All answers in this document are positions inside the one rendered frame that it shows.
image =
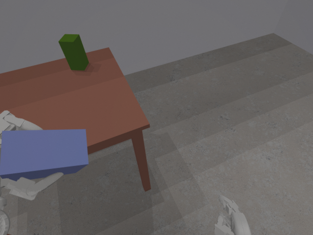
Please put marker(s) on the table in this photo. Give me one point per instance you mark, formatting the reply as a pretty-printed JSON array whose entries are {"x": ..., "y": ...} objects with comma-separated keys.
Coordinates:
[{"x": 97, "y": 99}]

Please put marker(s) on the robot left hand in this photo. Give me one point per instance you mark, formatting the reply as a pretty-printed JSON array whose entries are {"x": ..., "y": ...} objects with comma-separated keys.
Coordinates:
[{"x": 23, "y": 188}]

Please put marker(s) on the sponge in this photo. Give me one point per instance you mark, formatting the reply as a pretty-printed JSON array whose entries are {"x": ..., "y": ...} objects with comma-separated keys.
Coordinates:
[{"x": 34, "y": 154}]

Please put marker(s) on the robot right hand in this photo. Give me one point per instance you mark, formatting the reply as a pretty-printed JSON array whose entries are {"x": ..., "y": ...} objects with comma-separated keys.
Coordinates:
[{"x": 236, "y": 225}]

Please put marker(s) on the robot left forearm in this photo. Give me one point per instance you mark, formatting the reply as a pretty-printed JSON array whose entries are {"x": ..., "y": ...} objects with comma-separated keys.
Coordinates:
[{"x": 4, "y": 218}]

